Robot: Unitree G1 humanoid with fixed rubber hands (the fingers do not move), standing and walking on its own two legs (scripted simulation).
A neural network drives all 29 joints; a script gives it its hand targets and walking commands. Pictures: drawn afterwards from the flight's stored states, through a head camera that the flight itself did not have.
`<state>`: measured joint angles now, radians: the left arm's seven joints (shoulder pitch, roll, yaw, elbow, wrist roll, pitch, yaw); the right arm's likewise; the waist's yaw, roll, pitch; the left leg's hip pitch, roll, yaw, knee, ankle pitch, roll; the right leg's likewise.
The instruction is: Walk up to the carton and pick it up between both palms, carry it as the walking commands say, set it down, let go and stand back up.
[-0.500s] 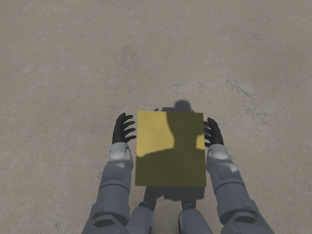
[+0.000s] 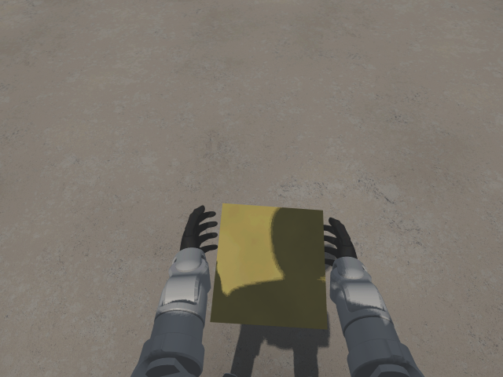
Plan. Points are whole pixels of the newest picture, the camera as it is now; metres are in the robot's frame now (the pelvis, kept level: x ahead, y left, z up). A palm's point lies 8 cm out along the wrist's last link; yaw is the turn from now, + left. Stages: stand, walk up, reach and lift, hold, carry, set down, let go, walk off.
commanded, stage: reach and lift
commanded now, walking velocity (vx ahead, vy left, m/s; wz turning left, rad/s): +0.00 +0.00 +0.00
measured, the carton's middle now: (265, 270) +0.33 +0.02 -0.11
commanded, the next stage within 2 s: hold in 1.90 s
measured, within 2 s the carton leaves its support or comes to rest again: neither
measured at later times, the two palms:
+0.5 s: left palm (179, 240) +0.31 +0.15 +0.05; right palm (353, 250) +0.32 -0.11 +0.03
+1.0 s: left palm (173, 239) +0.30 +0.14 +0.09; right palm (366, 248) +0.30 -0.12 +0.07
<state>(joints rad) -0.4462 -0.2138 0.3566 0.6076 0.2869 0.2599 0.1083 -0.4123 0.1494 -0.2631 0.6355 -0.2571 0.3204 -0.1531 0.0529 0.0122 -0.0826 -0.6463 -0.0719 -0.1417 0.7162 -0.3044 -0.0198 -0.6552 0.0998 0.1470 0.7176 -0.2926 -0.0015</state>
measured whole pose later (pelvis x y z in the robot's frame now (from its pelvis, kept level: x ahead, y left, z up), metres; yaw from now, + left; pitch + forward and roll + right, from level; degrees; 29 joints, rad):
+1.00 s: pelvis -0.01 +0.00 +0.03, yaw +1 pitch -8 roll +0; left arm -0.48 -0.23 0.35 0.50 0.37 0.70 0.07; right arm -0.45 0.17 -0.26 0.54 -0.33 0.76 -0.13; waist 0.03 0.02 -0.01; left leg -0.11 -0.05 -0.16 0.46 -0.22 -0.02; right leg -0.11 0.08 0.12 0.46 -0.21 -0.02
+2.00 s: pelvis +0.00 +0.00 +0.03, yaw +1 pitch -8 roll +0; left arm -0.39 -0.19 0.24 0.43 0.32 0.73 0.05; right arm -0.32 0.17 -0.18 0.39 -0.29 0.80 -0.10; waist 0.01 0.02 -0.01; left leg -0.09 -0.05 -0.15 0.45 -0.22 -0.01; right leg -0.08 0.07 0.12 0.43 -0.21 -0.01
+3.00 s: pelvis +0.00 +0.00 +0.03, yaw +2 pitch -8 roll +0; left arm -0.37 -0.18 0.22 0.40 0.31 0.74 0.05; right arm -0.29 0.16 -0.15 0.37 -0.28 0.81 -0.09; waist 0.01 0.02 -0.01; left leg -0.09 -0.05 -0.14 0.45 -0.22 0.00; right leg -0.08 0.06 0.11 0.43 -0.21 -0.01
